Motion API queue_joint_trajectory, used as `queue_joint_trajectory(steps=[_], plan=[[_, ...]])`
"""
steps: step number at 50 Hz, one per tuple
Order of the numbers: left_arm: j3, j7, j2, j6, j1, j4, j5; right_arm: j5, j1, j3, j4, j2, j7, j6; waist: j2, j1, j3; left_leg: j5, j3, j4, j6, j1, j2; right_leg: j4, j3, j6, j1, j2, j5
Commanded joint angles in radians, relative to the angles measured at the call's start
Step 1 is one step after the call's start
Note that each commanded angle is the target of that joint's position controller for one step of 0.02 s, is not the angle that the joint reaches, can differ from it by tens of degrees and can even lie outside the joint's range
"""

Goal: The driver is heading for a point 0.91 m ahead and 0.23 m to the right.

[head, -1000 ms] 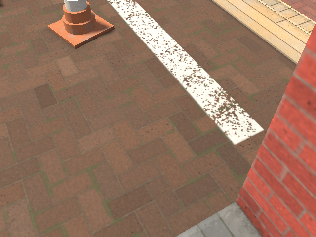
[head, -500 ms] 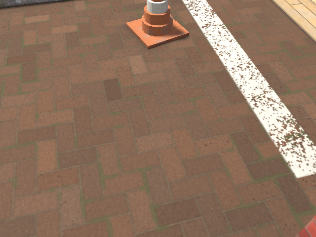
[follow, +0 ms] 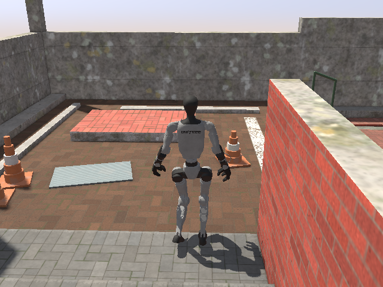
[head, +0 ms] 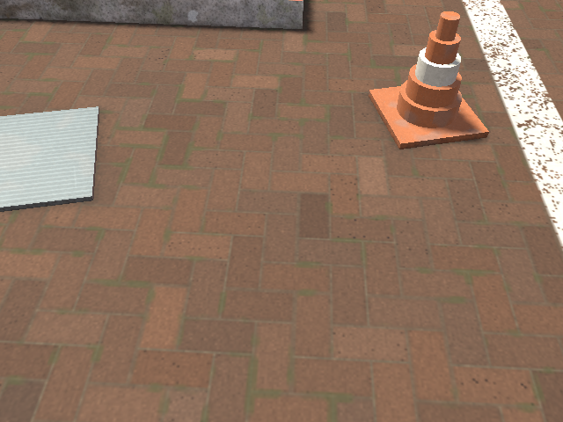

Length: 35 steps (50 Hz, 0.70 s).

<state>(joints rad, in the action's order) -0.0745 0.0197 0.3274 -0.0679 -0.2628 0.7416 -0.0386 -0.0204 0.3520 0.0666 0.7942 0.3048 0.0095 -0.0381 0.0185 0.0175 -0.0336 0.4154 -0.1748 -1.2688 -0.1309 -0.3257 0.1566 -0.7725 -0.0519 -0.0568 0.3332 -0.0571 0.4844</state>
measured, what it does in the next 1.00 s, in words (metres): goes down, turning right: left foot 0.16 m lower, then right foot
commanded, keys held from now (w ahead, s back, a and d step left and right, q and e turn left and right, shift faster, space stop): w+shift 0.22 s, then w+e+shift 0.44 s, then e+shift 0.18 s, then shift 0.16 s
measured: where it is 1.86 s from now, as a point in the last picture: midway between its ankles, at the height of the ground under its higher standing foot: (360, 289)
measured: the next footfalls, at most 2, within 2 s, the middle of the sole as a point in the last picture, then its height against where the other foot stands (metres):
left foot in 0.34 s outside the picture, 0.16 m lower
right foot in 0.70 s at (327, 350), level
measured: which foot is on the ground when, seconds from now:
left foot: up 0.00-0.32, down 0.34-0.70, up 0.72-1.00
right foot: down 0.00-0.34, up 0.36-0.68, down 0.70-1.00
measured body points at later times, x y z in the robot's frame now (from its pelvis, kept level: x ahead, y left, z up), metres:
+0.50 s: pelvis +0.42 +0.02 -0.14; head +0.45 +0.02 +0.31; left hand +0.50 +0.29 -0.28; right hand +0.42 -0.23 -0.28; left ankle +0.36 +0.11 -0.86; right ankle +0.38 -0.10 -0.75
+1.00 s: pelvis +0.84 -0.09 -0.13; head +0.88 -0.14 +0.32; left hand +1.04 +0.13 -0.24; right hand +0.95 -0.42 -0.19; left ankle +1.10 -0.04 -0.81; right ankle +0.77 -0.08 -0.86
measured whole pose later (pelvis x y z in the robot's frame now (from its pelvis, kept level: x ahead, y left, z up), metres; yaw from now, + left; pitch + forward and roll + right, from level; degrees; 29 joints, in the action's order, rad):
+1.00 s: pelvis +0.84 -0.09 -0.13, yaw -33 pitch +2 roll +2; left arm -0.06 -0.05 0.27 -0.02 -0.26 0.78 0.04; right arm -0.01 -0.07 0.04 0.64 0.27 0.00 -0.12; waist 0.02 0.08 0.10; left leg -0.05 -0.11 -0.63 0.07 -0.67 -0.02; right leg -0.47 0.13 -0.16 0.16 -0.19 0.31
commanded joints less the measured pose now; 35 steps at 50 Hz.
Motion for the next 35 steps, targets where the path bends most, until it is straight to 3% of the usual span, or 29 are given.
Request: queue_joint_trajectory(steps=[1, 2, 3, 4, 5, 6, 8, 10, 12, 14, 15, 16, 17, 18, 19, 20, 21, 22, 23, 24, 26, 27, 28, 29, 30, 32, 33, 34, 35], plan=[[-0.018, 0.001, 0.102, -0.037, -0.105, 0.004, 0.008, -0.019, -0.216, 0.018, -0.122, 0.145, -0.010, -0.010, 0.047, 0.023, 0.201, -0.098, -0.088, -0.009, 0.043, -0.582, -0.151, 0.430, 0.673, -0.229, -0.217, 0.391, 0.043], [-0.015, -0.003, 0.117, -0.046, -0.087, 0.021, 0.010, -0.024, -0.222, 0.017, -0.142, 0.142, -0.027, 0.006, -0.010, -0.009, 0.236, -0.082, -0.074, 0.102, 0.068, -0.524, -0.158, 0.433, 0.577, -0.203, -0.124, 0.341, -0.007], [-0.024, -0.005, 0.144, -0.051, -0.100, 0.050, 0.013, -0.034, -0.243, 0.011, -0.150, 0.128, -0.044, 0.019, -0.074, -0.012, 0.251, -0.092, -0.022, 0.186, 0.084, -0.448, -0.158, 0.464, 0.486, -0.190, -0.058, 0.302, -0.069], [-0.032, -0.002, 0.170, -0.062, -0.158, 0.088, 0.005, -0.039, -0.247, 0.012, -0.138, 0.115, -0.054, 0.025, -0.113, 0.007, 0.235, -0.205, 0.026, 0.170, 0.065, -0.430, -0.144, 0.449, 0.431, -0.195, -0.076, 0.297, -0.184], [-0.023, 0.003, 0.141, -0.074, -0.178, 0.099, 0.009, -0.018, -0.317, 0.014, -0.156, 0.114, -0.059, 0.018, -0.068, 0.012, 0.249, -0.367, 0.039, 0.311, 0.052, -0.421, -0.134, 0.436, 0.346, -0.175, -0.045, 0.236, -0.211], [-0.019, -0.003, 0.110, -0.089, -0.207, 0.129, 0.019, -0.012, -0.382, 0.010, -0.160, 0.089, -0.066, 0.001, -0.069, 0.030, 0.241, -0.511, 0.017, 0.392, 0.036, -0.449, -0.142, 0.398, 0.303, -0.147, -0.106, 0.212, -0.222], [-0.008, -0.005, 0.069, -0.091, -0.114, 0.126, 0.044, -0.005, -0.349, -0.023, -0.134, 0.007, -0.097, -0.012, -0.081, -0.031, 0.155, -0.909, 0.159, 0.599, 0.020, -0.013, -0.158, 0.414, 0.136, -0.102, 0.149, 0.122, -0.104], [0.001, -0.014, 0.054, -0.073, -0.126, 0.129, 0.042, 0.006, -0.294, -0.030, -0.089, -0.010, -0.110, -0.003, -0.046, -0.046, 0.105, -1.017, 0.217, 0.591, 0.028, 0.224, -0.149, 0.379, 0.081, -0.091, 0.232, 0.114, -0.043], [0.002, -0.024, 0.060, -0.049, -0.204, 0.156, 0.031, -0.027, -0.368, -0.033, -0.091, 0.004, -0.093, 0.000, -0.005, 0.004, 0.177, -0.863, 0.260, 0.667, 0.043, 0.141, -0.162, 0.302, 0.111, -0.104, 0.086, 0.134, -0.139], [0.005, -0.048, 0.072, -0.009, -0.295, 0.205, -0.001, -0.060, -0.339, -0.026, -0.069, 0.025, -0.051, -0.018, 0.046, 0.016, 0.182, -0.704, 0.257, 0.857, 0.061, 0.077, -0.172, 0.053, 0.137, -0.110, -0.172, 0.119, -0.440], [0.005, -0.058, 0.082, 0.016, -0.316, 0.228, -0.014, -0.067, -0.190, -0.020, -0.024, 0.035, -0.027, -0.023, 0.006, -0.032, 0.104, -0.717, 0.232, 0.949, 0.054, 0.164, -0.185, -0.198, 0.150, -0.121, -0.256, 0.107, -0.631], [-0.003, -0.064, 0.100, 0.039, -0.284, 0.227, 0.000, -0.065, -0.003, -0.004, 0.025, 0.067, -0.008, -0.022, -0.026, -0.136, 0.030, -0.745, 0.163, 1.046, 0.023, 0.347, -0.242, -0.520, 0.145, -0.118, -0.196, 0.102, -0.707], [-0.011, -0.052, 0.085, 0.038, -0.179, 0.188, 0.024, -0.061, 0.156, 0.024, 0.073, 0.135, -0.009, -0.023, 0.043, -0.216, -0.036, -0.800, 0.081, 0.998, -0.031, 0.609, -0.344, -0.902, 0.109, -0.102, 0.061, 0.000, -0.175], [0.015, -0.055, -0.019, 0.016, -0.220, 0.125, 0.053, -0.067, 0.214, 0.018, 0.086, 0.171, -0.029, -0.034, 0.121, -0.131, -0.134, -1.321, 0.040, 0.520, 0.028, 0.917, -0.470, -1.049, 0.169, -0.112, 0.412, 0.012, 0.252], [0.021, -0.066, -0.004, 0.002, -0.276, 0.138, 0.085, -0.052, 0.261, 0.025, 0.094, 0.157, -0.034, -0.038, 0.149, -0.154, -0.255, -1.320, -0.070, 0.489, -0.020, 1.085, -0.560, -1.061, 0.178, -0.118, 0.601, 0.047, 0.183], [0.026, -0.071, 0.017, 0.009, -0.221, 0.127, 0.068, -0.040, 0.238, 0.051, 0.103, 0.192, -0.026, -0.036, 0.191, -0.179, -0.270, -0.671, -0.233, 0.674, -0.128, 1.017, -0.626, -1.100, 0.103, -0.101, 0.749, 0.077, 0.102], [0.007, -0.060, 0.064, 0.008, -0.037, 0.108, 0.031, -0.032, 0.116, 0.021, 0.088, 0.075, -0.017, -0.050, 0.000, -0.165, -0.103, -0.244, -0.156, 0.888, -0.054, 0.763, -0.514, -0.874, 0.125, -0.102, 0.733, 0.134, -0.083], [0.011, -0.035, 0.026, 0.019, 0.009, 0.063, 0.016, -0.030, 0.054, 0.016, 0.107, 0.089, -0.008, -0.072, 0.107, -0.085, 0.019, -0.229, -0.209, 0.966, -0.082, 0.488, -0.576, -0.760, 0.135, -0.062, 0.629, 0.153, -0.153], [0.016, -0.011, 0.012, 0.037, 0.044, 0.059, -0.002, -0.026, 0.027, 0.003, 0.124, 0.039, -0.006, -0.083, 0.045, -0.037, 0.133, -0.325, -0.151, 0.995, -0.069, 0.310, -0.548, -0.660, 0.160, -0.034, 0.562, 0.203, -0.188], [0.025, 0.010, -0.022, 0.051, 0.077, 0.045, -0.008, -0.011, -0.003, -0.009, 0.132, 0.001, -0.001, -0.096, 0.038, 0.010, 0.197, -0.333, -0.049, 1.054, -0.036, 0.149, -0.506, -0.532, 0.163, -0.010, 0.472, 0.226, -0.231], [0.035, 0.043, -0.042, 0.055, 0.126, 0.005, -0.007, -0.004, -0.092, -0.012, 0.119, 0.003, 0.002, -0.117, 0.072, 0.057, 0.230, -0.517, 0.112, 1.129, -0.005, 0.025, -0.448, -0.357, 0.117, -0.008, 0.369, 0.232, -0.363], [0.041, 0.049, -0.051, 0.050, 0.157, -0.003, -0.004, 0.003, -0.095, -0.010, 0.121, 0.010, -0.001, -0.120, 0.058, 0.056, 0.221, -0.637, 0.199, 1.138, 0.013, 0.044, -0.415, -0.265, 0.075, -0.027, 0.334, 0.227, -0.409], [0.048, 0.050, -0.066, 0.051, 0.165, 0.003, 0.018, 0.005, -0.091, -0.007, 0.123, 0.022, -0.002, -0.114, 0.046, 0.048, 0.186, -0.732, 0.287, 1.155, 0.031, 0.096, -0.364, -0.215, 0.019, -0.047, 0.297, 0.191, -0.437], [0.053, 0.048, -0.067, 0.045, 0.186, -0.018, 0.025, 0.013, -0.076, -0.005, 0.122, 0.044, -0.006, -0.112, 0.052, 0.056, 0.207, -0.827, 0.326, 1.145, 0.043, 0.103, -0.385, -0.130, -0.011, -0.071, 0.255, 0.188, -0.447], [0.050, 0.046, -0.047, 0.041, 0.207, -0.018, 0.025, 0.016, -0.057, -0.007, 0.132, 0.043, -0.004, -0.104, 0.006, 0.053, 0.211, -1.008, 0.373, 1.116, 0.062, 0.144, -0.364, -0.073, -0.080, -0.098, 0.200, 0.133, -0.460], [0.037, 0.048, -0.009, 0.037, 0.156, 0.011, 0.021, 0.007, 0.000, 0.005, 0.127, 0.102, 0.015, -0.081, 0.034, 0.079, 0.109, -1.326, 0.408, 0.936, 0.079, 0.255, -0.352, -0.011, -0.162, -0.127, 0.048, 0.015, -0.448], [0.018, 0.050, 0.036, 0.040, 0.011, 0.045, 0.021, -0.007, -0.017, 0.014, 0.113, 0.143, 0.027, -0.064, 0.057, 0.166, 0.008, -1.448, 0.407, 0.716, 0.081, 0.262, -0.372, -0.020, -0.159, -0.148, -0.117, -0.028, -0.405], [-0.007, 0.043, 0.083, 0.045, -0.231, 0.114, 0.015, -0.009, -0.082, 0.020, 0.082, 0.170, 0.031, -0.049, 0.048, 0.283, -0.114, -1.422, 0.385, 0.393, 0.088, 0.183, -0.377, 0.006, -0.110, -0.182, -0.372, -0.046, -0.399], [-0.031, 0.025, 0.120, 0.052, -0.314, 0.150, 0.025, -0.004, -0.103, 0.024, 0.083, 0.158, 0.015, -0.043, -0.069, 0.302, -0.140, -0.703, 0.395, -0.009, 0.114, 0.012, -0.258, 0.107, 0.005, -0.232, -0.563, 0.008, -0.450]])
